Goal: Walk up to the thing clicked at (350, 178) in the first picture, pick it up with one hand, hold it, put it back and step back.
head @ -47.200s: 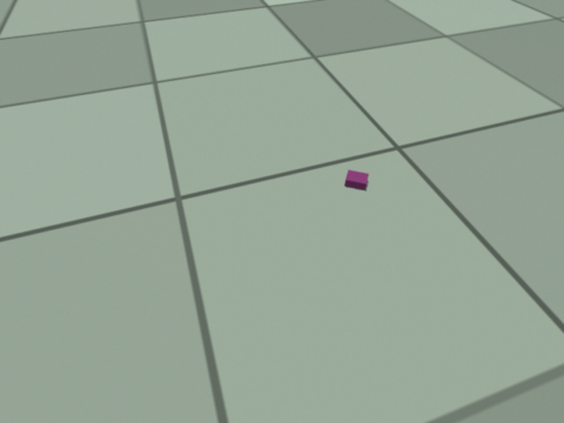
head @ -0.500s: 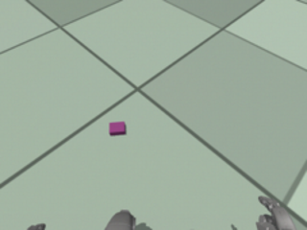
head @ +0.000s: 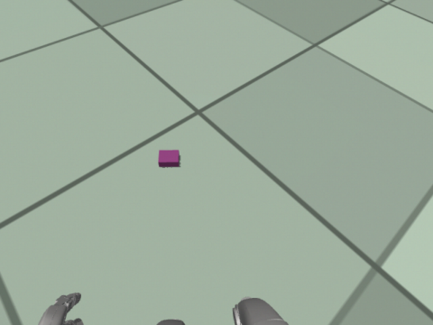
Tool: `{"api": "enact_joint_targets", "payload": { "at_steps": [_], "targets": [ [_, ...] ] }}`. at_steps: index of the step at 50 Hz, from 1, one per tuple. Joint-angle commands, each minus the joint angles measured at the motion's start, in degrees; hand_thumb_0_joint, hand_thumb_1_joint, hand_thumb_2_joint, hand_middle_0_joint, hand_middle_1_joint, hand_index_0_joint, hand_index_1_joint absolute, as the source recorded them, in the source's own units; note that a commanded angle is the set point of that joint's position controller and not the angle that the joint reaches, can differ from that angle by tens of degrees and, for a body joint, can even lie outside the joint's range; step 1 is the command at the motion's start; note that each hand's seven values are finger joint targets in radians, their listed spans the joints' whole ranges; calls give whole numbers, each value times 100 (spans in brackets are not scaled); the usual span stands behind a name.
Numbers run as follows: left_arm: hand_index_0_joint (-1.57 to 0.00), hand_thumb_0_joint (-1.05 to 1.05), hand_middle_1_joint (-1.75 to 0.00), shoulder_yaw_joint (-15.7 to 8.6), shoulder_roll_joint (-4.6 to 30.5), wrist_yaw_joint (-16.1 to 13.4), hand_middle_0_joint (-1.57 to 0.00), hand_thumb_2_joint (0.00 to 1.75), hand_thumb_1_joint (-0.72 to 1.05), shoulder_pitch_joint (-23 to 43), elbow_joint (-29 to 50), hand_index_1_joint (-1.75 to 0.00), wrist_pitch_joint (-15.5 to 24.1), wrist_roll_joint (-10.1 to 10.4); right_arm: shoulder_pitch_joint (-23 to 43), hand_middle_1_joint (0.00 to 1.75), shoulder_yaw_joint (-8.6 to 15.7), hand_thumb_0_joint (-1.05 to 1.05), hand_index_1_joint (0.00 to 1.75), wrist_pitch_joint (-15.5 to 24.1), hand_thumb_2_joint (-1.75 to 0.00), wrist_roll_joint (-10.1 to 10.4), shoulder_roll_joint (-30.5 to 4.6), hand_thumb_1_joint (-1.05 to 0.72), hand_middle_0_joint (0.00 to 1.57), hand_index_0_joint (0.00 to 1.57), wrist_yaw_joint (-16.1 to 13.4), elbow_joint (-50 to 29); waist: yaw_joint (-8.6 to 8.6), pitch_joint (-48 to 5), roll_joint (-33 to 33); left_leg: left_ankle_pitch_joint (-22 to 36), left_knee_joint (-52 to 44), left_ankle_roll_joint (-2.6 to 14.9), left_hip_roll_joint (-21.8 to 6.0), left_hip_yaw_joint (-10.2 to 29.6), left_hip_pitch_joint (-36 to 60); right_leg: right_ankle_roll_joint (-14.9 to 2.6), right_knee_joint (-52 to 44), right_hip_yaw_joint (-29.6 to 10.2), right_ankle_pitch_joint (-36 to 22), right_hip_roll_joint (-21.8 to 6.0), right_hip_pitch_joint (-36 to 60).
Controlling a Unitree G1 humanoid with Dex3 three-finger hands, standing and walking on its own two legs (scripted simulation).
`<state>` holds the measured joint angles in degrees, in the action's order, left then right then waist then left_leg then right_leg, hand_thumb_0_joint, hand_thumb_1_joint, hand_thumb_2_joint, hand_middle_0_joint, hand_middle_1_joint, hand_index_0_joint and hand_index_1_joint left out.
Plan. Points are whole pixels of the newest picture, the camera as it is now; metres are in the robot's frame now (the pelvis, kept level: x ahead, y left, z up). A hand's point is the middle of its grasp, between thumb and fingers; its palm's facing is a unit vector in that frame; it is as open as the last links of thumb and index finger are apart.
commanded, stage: step back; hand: left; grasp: from above
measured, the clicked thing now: (169, 158) +0.97 +0.25 -0.74
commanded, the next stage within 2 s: stand in 1.14 s
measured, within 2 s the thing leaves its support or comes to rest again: neither
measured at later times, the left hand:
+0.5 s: hand out of the picture -0.05 +0.25 -0.13, palm faces +0.03 -0.90 -0.43, open 7.4 cm
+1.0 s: hand out of the picture -0.01 +0.23 -0.13, palm faces +0.04 -0.91 -0.41, open 7.4 cm
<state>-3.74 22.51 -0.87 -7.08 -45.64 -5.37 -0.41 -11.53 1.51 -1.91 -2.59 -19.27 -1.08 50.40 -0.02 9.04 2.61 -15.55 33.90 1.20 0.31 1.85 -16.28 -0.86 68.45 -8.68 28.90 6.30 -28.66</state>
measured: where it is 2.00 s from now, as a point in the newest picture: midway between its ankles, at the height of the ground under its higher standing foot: outside the picture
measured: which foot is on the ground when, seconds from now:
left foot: down 0.00-0.22, up 0.24-0.50, down 0.52-0.82, up 0.84-1.00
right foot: up 0.00-0.16, down 0.18-1.00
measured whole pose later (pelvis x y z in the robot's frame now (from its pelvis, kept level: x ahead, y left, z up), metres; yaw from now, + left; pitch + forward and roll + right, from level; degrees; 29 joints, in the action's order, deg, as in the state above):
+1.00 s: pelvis -0.07 -0.04 +0.00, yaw +1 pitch -3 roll +0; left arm -2.8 19.7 -0.2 -11.6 -56.8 2.5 -2.1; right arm -12.3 3.3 -1.1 -1.6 -22.6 0.8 57.6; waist 1.5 2.8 -2.8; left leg -25.7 46.4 -0.5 0.6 5.3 -19.3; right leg -1.3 31.8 3.1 16.3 -0.8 -13.0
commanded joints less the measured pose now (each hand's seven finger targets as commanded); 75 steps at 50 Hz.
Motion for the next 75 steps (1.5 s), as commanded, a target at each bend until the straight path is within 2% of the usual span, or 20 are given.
{"api": "enact_joint_targets", "payload": {
  "at_steps": [1,6,8,9,11,12,16,20,25,27,28,30,39,41,43,54,57,61,69,75],
  "targets": [
    [-20,0,-30,-385,1058,-37,-20,90,90,-387,241,-30,209,-42,397,30,466,0,30,190,-90,39,-1545,-90,20,20,-103,-563,111,-918,-1025,1972,-979,1065,-1291,1057,557,189,-139,-7,-66,-198,221],
    [-20,0,-30,-273,1018,27,-20,90,90,-361,-26,-30,507,-83,194,30,535,0,30,108,-90,-6,-1722,-90,20,20,3,-462,-238,-1349,-1425,-451,-969,1108,-1193,947,998,205,-3065,762,93,-510,1008],
    [-20,0,-30,-288,908,7,-20,90,90,-987,-471,-30,600,-110,408,30,541,0,30,9,-90,28,-1821,-90,20,20,42,-424,112,-1345,-1453,-398,-592,919,-1158,740,413,-17,-4815,967,-650,-499,1975],
    [-20,0,-30,-347,1034,-15,-20,90,90,-1155,-664,-30,657,-172,365,30,469,0,30,-14,-90,57,-1577,-90,20,20,57,-407,182,-1291,-962,-169,103,667,-891,512,-71,-88,-5147,671,-989,-538,2434],
    [-20,0,-30,-531,1789,-27,-20,90,90,-608,-414,-30,689,-277,551,30,293,0,30,44,-90,105,-1044,-90,20,20,49,-632,215,-701,737,-1539,1112,-65,247,278,-1922,-744,-5462,-2048,756,-2223,1942],
    [-20,0,-30,-567,2187,-22,-20,90,90,-262,-269,-30,653,-295,834,30,445,0,30,57,-90,94,-1443,-90,20,20,-24,-548,428,-278,950,-1727,1762,-203,-33,768,-1038,-1402,-5749,-2810,1543,-3017,225],
    [-20,0,-30,-356,1223,-50,-20,90,90,-40,-381,-30,776,-178,340,30,331,0,30,147,-90,176,-1212,-90,20,20,70,-88,-24,-90,433,-638,1627,-112,243,674,-1218,-512,-4953,-370,-1664,-1649,1458],
    [-20,0,-30,-418,1412,-13,-20,90,90,-684,-466,-30,806,-201,589,30,294,0,30,250,-90,92,-1200,-90,20,20,119,-148,390,-480,854,-950,640,-172,67,194,-1063,-735,-4748,-427,-2110,-1831,2332],
    [-20,0,-30,-291,1365,22,-20,90,90,-326,-338,-30,692,-126,46,30,435,0,30,350,-90,69,-1209,-90,20,20,131,202,30,-748,561,-222,-963,-36,213,-230,636,-672,-4197,-119,-1914,-1854,1495],
    [-20,0,-30,-149,939,36,-20,90,90,-349,-281,-30,704,-97,-348,30,574,0,30,410,-90,17,-1527,-90,20,20,99,340,-143,-1126,-408,-171,-1447,340,-641,1098,1726,-310,-3009,483,-1843,-1273,644],
    [-20,0,-30,-102,760,41,-20,90,90,-184,-250,-30,694,-23,-254,30,656,0,30,409,-90,26,-1919,-90,20,20,109,282,-133,-1061,-1267,-1213,-1827,883,-1498,2448,1633,-128,-2298,1178,-190,-571,-29],
    [-20,0,-30,-265,1328,30,-20,90,90,-145,-363,-30,679,-84,-245,30,708,0,30,375,-90,26,-2107,-90,20,20,148,251,-192,-463,-1064,-2753,-2218,1458,-1905,2884,450,-171,-1504,610,624,-870,150],
    [-20,0,-30,-277,928,-18,-20,90,90,-1026,-970,-30,911,-118,690,30,359,0,30,239,-90,145,-1148,-90,20,20,195,-22,418,-889,-777,-288,-402,394,-631,529,-731,-47,-4554,1097,-1624,-575,2728],
    [-20,0,-30,-455,1647,-94,-20,90,90,-1080,-912,-30,929,-223,506,30,215,0,30,220,-90,171,-749,-90,20,20,134,-122,480,-795,644,-1375,1048,-76,371,376,-1768,-601,-5629,-1747,-9,-2358,2729],
    [-20,0,-30,-440,1763,-72,-20,90,90,-59,-603,-30,913,-221,79,30,437,0,30,152,-90,120,-1375,-90,20,20,90,225,127,-233,152,-1607,1797,-138,-164,676,-782,-1339,-5726,-2153,1150,-3037,894],
    [-20,0,-30,-237,1270,-32,-20,90,90,-22,-704,-30,841,-29,-146,30,378,0,30,327,-90,57,-1126,-90,20,20,113,598,-35,-1008,463,610,-1035,-80,25,-284,581,-480,-3670,581,-3851,-1768,1733],
    [-20,0,-30,8,687,-24,-20,90,90,-144,-746,-30,731,174,297,30,402,0,30,475,-90,87,-1850,-90,20,20,45,455,190,-1325,-458,2430,-1232,623,-1512,1701,1005,110,-3259,908,-1917,-855,1220],
    [-20,0,-30,9,1007,11,-20,90,90,64,-1073,-30,745,70,707,30,279,0,30,454,-90,225,-1405,-90,20,20,50,617,139,-1365,-552,2368,-936,171,-883,597,806,-35,-4120,606,-2831,-1279,2259],
    [-20,0,-30,124,1003,15,-20,90,90,248,-1380,-30,721,34,885,30,191,0,30,427,-90,253,-1321,-90,20,20,26,832,55,-1298,-539,2826,-1222,40,-824,396,1198,34,-4578,625,-3270,-1283,2420],
    [-20,0,-30,169,970,47,-20,90,90,390,-1516,-30,722,-12,1111,30,161,0,30,364,-90,244,-1274,-90,20,20,66,916,23,-860,-342,1371,-1609,-14,-747,359,970,77,-5109,550,-2373,-1308,2188]
  ]
}}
